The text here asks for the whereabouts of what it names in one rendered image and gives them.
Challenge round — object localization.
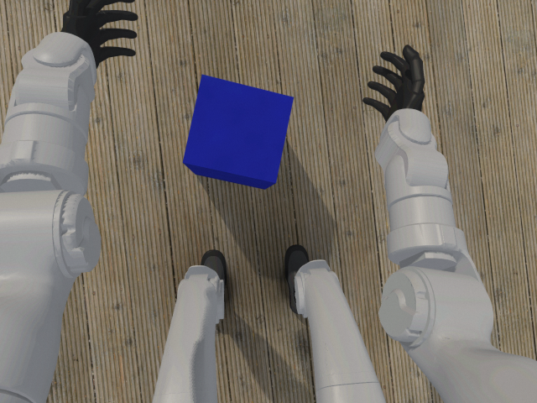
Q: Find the left robot hand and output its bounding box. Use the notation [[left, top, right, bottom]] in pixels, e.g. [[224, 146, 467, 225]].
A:
[[61, 0, 138, 68]]

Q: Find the left robot thigh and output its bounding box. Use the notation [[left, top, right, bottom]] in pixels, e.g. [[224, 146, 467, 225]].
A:
[[152, 274, 224, 403]]

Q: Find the robot right upper arm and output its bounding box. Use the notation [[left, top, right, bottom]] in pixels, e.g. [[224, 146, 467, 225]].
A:
[[378, 266, 537, 403]]

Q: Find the left robot forearm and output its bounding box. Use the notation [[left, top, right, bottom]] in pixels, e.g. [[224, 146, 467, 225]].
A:
[[0, 32, 96, 196]]

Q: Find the right robot forearm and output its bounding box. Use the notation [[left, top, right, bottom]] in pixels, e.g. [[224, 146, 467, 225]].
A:
[[374, 108, 493, 308]]

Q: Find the robot right foot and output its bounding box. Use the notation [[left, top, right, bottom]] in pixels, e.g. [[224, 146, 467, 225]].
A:
[[284, 244, 309, 315]]

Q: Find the right robot hand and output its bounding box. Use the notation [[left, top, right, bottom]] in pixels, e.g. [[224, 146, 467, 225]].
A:
[[362, 44, 425, 124]]

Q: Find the robot left upper arm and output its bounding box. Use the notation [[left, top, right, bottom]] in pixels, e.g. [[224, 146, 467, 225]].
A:
[[0, 190, 102, 403]]

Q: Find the carton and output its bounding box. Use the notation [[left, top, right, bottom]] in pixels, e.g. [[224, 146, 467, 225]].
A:
[[183, 75, 294, 190]]

